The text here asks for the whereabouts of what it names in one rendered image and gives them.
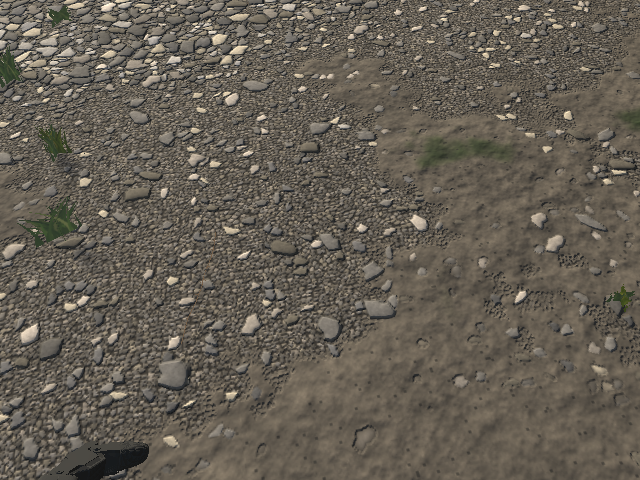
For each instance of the robot left hand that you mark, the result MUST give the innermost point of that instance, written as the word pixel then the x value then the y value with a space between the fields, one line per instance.
pixel 92 461

